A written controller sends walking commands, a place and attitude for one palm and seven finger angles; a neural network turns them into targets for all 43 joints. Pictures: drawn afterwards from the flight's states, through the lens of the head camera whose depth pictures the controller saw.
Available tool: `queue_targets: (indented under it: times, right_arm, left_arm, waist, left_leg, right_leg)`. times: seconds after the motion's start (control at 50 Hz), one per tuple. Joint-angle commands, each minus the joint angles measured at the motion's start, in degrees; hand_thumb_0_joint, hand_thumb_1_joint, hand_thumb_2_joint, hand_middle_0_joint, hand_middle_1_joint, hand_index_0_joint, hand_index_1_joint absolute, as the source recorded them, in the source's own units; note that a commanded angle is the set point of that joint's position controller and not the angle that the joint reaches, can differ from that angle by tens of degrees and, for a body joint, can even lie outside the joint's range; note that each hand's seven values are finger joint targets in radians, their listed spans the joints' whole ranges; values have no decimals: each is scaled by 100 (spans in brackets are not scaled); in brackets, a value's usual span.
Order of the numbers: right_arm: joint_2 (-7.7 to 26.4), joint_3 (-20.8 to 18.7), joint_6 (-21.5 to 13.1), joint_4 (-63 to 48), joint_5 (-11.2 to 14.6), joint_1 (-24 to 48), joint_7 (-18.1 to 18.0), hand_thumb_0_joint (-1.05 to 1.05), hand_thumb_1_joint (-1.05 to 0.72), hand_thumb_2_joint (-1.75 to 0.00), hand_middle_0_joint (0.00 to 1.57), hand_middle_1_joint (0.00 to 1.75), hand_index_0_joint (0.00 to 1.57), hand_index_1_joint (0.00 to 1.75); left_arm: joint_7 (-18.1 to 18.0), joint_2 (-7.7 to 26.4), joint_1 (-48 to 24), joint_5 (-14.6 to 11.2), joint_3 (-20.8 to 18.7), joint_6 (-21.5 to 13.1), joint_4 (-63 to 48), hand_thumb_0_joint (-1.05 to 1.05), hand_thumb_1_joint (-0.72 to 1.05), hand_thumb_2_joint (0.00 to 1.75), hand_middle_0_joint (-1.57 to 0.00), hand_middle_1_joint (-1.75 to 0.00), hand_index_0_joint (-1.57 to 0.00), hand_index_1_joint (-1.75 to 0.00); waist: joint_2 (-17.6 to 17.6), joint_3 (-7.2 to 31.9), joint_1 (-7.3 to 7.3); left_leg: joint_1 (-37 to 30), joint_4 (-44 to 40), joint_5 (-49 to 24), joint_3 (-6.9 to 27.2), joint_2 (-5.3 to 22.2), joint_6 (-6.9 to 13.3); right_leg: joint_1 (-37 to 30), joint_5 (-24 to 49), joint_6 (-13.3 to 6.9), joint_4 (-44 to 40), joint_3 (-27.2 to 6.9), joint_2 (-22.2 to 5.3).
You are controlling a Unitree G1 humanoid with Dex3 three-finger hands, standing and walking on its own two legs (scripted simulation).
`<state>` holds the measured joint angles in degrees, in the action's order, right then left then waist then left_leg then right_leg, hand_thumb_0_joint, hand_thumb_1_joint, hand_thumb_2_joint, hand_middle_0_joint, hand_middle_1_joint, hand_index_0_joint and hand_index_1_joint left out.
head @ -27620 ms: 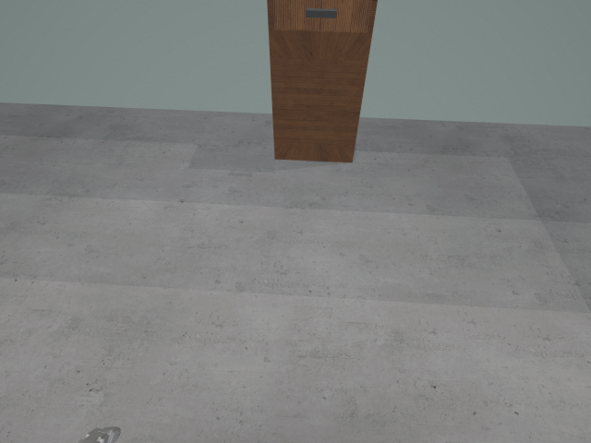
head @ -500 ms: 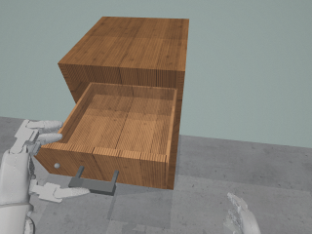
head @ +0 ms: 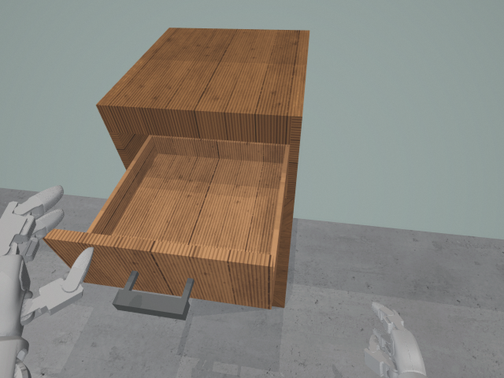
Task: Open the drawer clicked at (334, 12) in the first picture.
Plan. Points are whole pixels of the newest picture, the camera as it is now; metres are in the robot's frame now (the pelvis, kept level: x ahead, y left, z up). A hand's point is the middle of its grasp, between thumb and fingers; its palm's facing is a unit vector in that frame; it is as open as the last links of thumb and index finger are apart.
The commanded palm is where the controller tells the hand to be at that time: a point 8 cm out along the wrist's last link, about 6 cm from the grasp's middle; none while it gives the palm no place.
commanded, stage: draw the hand back to the body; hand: left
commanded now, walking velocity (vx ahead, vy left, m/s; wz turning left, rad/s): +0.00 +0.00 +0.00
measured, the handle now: (156, 292) +0.24 +0.20 -0.01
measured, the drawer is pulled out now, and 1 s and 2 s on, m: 0.28 0.28 0.28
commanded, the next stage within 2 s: step back with the hand held close in 0.26 s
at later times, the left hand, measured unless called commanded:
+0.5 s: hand (65, 279) +0.17 +0.23 +0.18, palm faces +0.41 -0.79 -0.46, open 7.4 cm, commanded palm +0.11 +0.27 +0.18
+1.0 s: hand (20, 343) +0.11 +0.24 +0.17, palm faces +0.37 -0.79 -0.49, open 7.4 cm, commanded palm +0.04 +0.29 +0.18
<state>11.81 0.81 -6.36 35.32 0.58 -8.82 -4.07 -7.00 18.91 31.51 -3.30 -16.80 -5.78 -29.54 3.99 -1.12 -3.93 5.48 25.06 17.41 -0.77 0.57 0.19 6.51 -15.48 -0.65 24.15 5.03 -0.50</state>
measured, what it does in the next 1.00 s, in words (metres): shifts its weight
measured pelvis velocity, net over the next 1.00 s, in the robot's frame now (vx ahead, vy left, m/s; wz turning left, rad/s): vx -0.08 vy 0.01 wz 0.02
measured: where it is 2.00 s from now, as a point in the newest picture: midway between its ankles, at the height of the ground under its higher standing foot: outside the picture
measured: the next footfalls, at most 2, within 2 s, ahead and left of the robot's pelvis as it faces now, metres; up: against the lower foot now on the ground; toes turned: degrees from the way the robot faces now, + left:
right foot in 1.40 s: -0.14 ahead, -0.13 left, +0.00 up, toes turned -3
left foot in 1.66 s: -0.13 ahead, +0.11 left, +0.00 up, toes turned +1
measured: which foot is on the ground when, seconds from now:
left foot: down 0.00-1.00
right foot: down 0.00-1.00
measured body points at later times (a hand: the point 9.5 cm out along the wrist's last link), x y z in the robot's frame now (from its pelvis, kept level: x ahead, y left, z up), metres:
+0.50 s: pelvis -0.02 -0.01 +0.00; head -0.01 -0.04 +0.45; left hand +0.14 +0.27 +0.20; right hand +0.18 -0.23 -0.09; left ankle -0.04 +0.11 -0.74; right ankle -0.02 -0.11 -0.74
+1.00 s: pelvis -0.08 +0.01 -0.01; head -0.04 +0.01 +0.44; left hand +0.08 +0.28 +0.19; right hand +0.11 -0.22 -0.09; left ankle -0.04 +0.11 -0.74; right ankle -0.03 -0.11 -0.74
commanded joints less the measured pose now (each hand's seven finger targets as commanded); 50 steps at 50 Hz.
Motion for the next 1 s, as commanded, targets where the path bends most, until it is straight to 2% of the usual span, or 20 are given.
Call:
queue_targets:
  times: [0.0,0.04,0.08,0.14,0.18,0.22,0.26,0.34,0.36,0.4,0.44,0.48,0.5,0.54,0.56,0.64,0.76,0.84,0.92,0.98]
  right_arm:
    - [540,-183,-345,-907,7,675,-76,0,-90,-90,20,30,20,30]
    - [559,-178,-351,-938,8,690,-69,0,-90,-90,20,30,20,30]
    - [564,-166,-380,-905,4,676,-71,0,-90,-90,20,30,20,30]
    - [549,-161,-374,-916,7,681,-64,0,-90,-90,20,30,20,30]
    - [552,-155,-369,-905,17,710,-67,0,-90,-90,20,30,20,30]
    - [533,-157,-366,-908,18,720,-67,0,-90,-90,20,30,20,30]
    - [555,-171,-366,-916,33,781,-75,0,-90,-90,20,30,20,30]
    - [543,-183,-382,-915,33,745,-78,0,-90,-90,20,30,20,30]
    - [621,-107,-277,-1160,110,353,-29,0,-90,-90,20,30,20,30]
    - [554,-166,-155,-1031,83,443,-43,0,-90,-90,20,30,20,30]
    - [625,-210,-63,-1122,84,520,-46,0,-90,-90,20,30,20,30]
    - [671,-250,-25,-1162,67,526,-58,0,-90,-90,20,30,20,30]
    - [668,-282,18,-1192,72,537,-60,0,-90,-90,20,30,20,30]
    - [674,-338,97,-1262,97,557,-72,0,-90,-90,20,30,20,30]
    - [674,-357,110,-1265,95,583,-91,0,-90,-90,20,30,20,30]
    - [660,-403,159,-1317,120,555,-114,0,-90,-90,20,30,20,30]
    - [725,-404,36,-1334,70,553,-133,0,-90,-90,20,30,20,30]
    - [737,-373,-71,-1381,53,444,-92,0,-90,-90,20,30,20,30]
    - [727,-374,-156,-1333,58,347,-73,0,-90,-90,20,30,20,30]
    - [716,-386,-194,-1254,53,235,-66,0,-90,-90,20,30,20,30]
  left_arm:
    - [-99,853,-290,19,-577,-313,-1181,0,83,87,-21,-34,-21,-34]
    - [-97,876,-396,21,-557,-307,-1273,0,90,90,-20,-30,-20,-30]
    - [-115,933,-457,43,-589,-306,-1327,0,90,90,-20,-30,-20,-30]
    - [-125,918,-361,33,-611,-291,-1226,0,90,90,-20,-30,-20,-30]
    - [-118,909,-433,28,-593,-295,-1237,0,90,90,-20,-30,-20,-30]
    - [-124,903,-369,18,-614,-307,-1146,0,90,90,-20,-30,-20,-30]
    - [-112,934,-413,14,-639,-303,-1144,0,90,90,-20,-30,-20,-30]
    - [-105,904,-341,11,-613,-361,-1143,0,90,90,-20,-30,-20,-30]
    - [-144,1754,-1443,-9,-1527,-692,-1615,0,90,90,-20,-30,-20,-30]
    - [-31,1062,-341,26,-1005,-716,-977,0,90,90,-20,-30,-20,-30]
    - [-4,991,40,35,-931,-730,-1092,0,90,90,-20,-30,-20,-30]
    - [-15,1019,290,37,-973,-779,-1270,0,90,90,-20,-30,-20,-30]
    - [-37,1070,456,35,-1052,-784,-1289,0,90,90,-20,-30,-20,-30]
    - [-60,1139,578,30,-1127,-795,-1396,0,90,90,-20,-30,-20,-30]
    - [-84,1249,583,25,-1222,-806,-1470,0,90,90,-20,-30,-20,-30]
    - [-134,1265,716,-6,-1268,-835,-1524,0,90,90,-20,-30,-20,-30]
    - [-228,1365,677,39,-1332,-903,-1868,0,90,90,-20,-30,-20,-30]
    - [-252,1265,650,67,-1268,-962,-1929,0,90,90,-20,-30,-20,-30]
    - [-274,1230,511,81,-1258,-998,-1872,0,90,90,-20,-30,-20,-30]
    - [-306,1257,295,80,-1205,-1029,-1912,0,90,90,-20,-30,-20,-30]
  waist:
    - [-130,558,55]
    - [-169,589,57]
    - [77,582,51]
    - [-139,551,26]
    - [21,430,46]
    - [-162,408,35]
    - [-60,352,31]
    - [-188,468,32]
    - [316,-281,302]
    - [-684,47,373]
    - [-703,483,388]
    - [-327,803,380]
    - [-307,911,374]
    - [-540,1033,394]
    - [-464,1105,396]
    - [-567,980,411]
    - [-6,860,355]
    - [274,781,336]
    - [-101,662,384]
    - [-649,553,468]
  left_leg:
    - [-55,-231,-2179,100,243,42]
    - [-68,-235,-2114,107,236,50]
    - [-48,-254,-2069,126,221,23]
    - [-10,-278,-2009,148,229,24]
    - [27,-300,-1882,136,225,18]
    - [47,-296,-1788,133,217,35]
    - [67,-304,-1650,114,212,39]
    - [30,-279,-1586,89,208,68]
    - [550,-130,-1106,233,229,146]
    - [420,132,-985,276,242,196]
    - [354,271,-1198,231,234,214]
    - [369,210,-1689,254,303,207]
    - [425,204,-1942,262,349,205]
    - [515,290,-2217,288,386,184]
    - [523,322,-2332,313,374,162]
    - [750,347,-2019,419,417,166]
    - [1298,-92,-1553,777,642,254]
    - [2037,-408,-834,913,829,339]
    - [2289,-216,20,834,727,346]
    - [1750,557,733,573,312,224]
  right_leg:
    - [-159,1790,-43,-247,-98,-208]
    - [-156,1739,-30,-249,-103,-210]
    - [-167,1653,-55,-250,-113,-215]
    - [-165,1583,-48,-226,-84,-201]
    - [-113,1496,-55,-277,-109,-211]
    - [-94,1449,-46,-292,-96,-203]
    - [-46,1324,-48,-358,-140,-207]
    - [-65,1299,-27,-350,-161,-217]
    - [586,1414,-63,-642,-623,-513]
    - [705,1499,-84,-649,-674,-741]
    - [612,1703,-116,-486,-656,-884]
    - [420,1990,-119,-227,-556,-868]
    - [309,2158,-92,-105,-518,-845]
    - [253,2386,-84,34,-503,-841]
    - [247,2496,-114,78,-498,-869]
    - [483,1993,-129,114,-567,-867]
    - [503,1169,-48,393,-491,-615]
    - [212,694,11,839,-431,-470]
    - [345,497,-32,625,-681,-606]
    - [1275,-382,-255,-270,-1226,-1028]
